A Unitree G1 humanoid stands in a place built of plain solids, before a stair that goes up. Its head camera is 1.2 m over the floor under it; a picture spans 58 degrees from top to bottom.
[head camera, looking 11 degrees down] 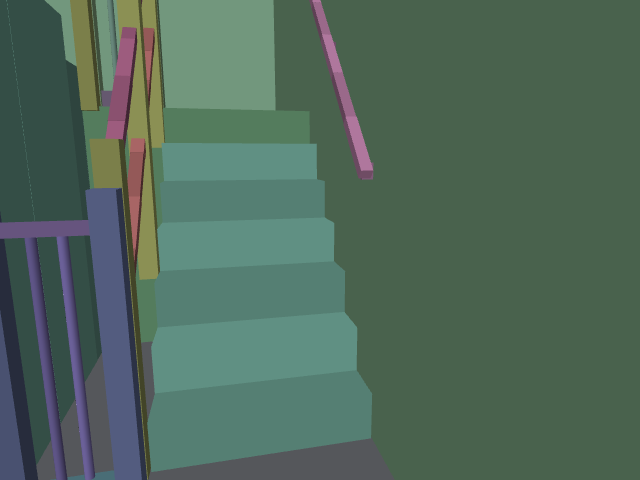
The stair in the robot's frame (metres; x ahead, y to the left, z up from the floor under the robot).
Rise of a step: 0.21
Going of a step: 0.21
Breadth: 0.90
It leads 13 degrees to the left of straight ahead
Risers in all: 7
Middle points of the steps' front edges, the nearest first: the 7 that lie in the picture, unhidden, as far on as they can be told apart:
1.57 0.22 0.21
1.78 0.26 0.42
1.99 0.31 0.64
2.19 0.36 0.85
2.40 0.41 1.06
2.61 0.46 1.27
2.81 0.51 1.48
